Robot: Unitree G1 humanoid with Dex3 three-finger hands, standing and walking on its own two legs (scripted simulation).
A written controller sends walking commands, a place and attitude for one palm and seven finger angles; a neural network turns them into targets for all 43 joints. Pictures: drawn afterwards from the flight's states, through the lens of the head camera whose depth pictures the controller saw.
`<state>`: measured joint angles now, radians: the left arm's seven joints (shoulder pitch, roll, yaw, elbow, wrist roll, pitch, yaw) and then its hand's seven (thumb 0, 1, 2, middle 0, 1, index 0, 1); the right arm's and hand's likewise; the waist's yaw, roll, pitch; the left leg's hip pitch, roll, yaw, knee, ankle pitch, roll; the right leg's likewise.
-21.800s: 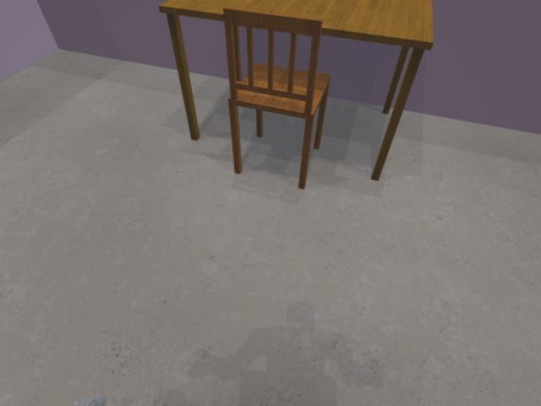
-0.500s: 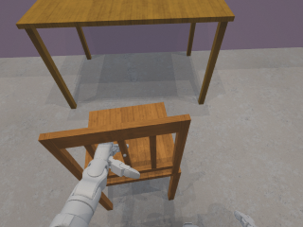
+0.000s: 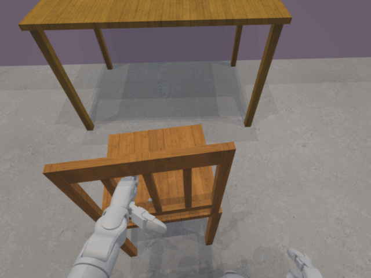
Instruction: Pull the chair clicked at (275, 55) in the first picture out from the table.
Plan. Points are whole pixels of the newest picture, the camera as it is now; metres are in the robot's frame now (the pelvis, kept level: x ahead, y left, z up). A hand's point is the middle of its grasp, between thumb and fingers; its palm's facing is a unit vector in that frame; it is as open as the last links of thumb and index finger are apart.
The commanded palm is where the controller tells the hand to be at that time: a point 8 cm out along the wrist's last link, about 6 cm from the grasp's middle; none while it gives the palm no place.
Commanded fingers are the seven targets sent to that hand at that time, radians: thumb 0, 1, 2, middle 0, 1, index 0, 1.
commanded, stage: draw the fingers out of the gap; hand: left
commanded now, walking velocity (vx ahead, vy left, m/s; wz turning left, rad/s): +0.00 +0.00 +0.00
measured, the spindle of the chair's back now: (153, 192) +0.34 +0.08 -0.08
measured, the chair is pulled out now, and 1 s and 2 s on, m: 0.59 0.59 0.59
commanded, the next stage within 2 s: draw the hand back to the body in 0.58 s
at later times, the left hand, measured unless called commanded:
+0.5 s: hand (141, 246) +0.20 +0.09 -0.02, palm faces -0.13 -0.98 -0.12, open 17.5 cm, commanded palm +0.19 +0.14 +0.00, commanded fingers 0.00 -0.55 0.20 0.00 0.00 0.00 0.00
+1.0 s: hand (119, 245) +0.19 +0.12 +0.04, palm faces +0.00 -1.00 -0.04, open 17.5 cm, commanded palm +0.15 +0.19 +0.05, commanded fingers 0.00 -0.55 0.20 0.00 0.00 0.00 0.00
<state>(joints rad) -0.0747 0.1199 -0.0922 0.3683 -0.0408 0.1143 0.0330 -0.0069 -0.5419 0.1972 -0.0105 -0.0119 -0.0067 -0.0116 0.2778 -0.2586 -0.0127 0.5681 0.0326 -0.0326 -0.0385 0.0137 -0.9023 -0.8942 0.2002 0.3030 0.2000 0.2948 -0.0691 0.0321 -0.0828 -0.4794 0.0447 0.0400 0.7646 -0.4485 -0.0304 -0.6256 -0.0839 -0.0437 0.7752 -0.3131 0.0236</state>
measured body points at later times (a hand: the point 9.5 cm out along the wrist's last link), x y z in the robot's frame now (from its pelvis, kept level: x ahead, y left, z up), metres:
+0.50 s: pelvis +0.01 +0.00 -0.01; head +0.04 -0.01 +0.43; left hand +0.20 +0.15 -0.01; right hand +0.20 -0.23 -0.08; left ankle -0.04 +0.14 -0.71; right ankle +0.04 -0.13 -0.71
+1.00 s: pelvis -0.01 +0.01 -0.05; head +0.04 +0.00 +0.40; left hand +0.18 +0.17 +0.05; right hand +0.18 -0.21 -0.13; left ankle -0.04 +0.14 -0.71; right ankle +0.04 -0.13 -0.71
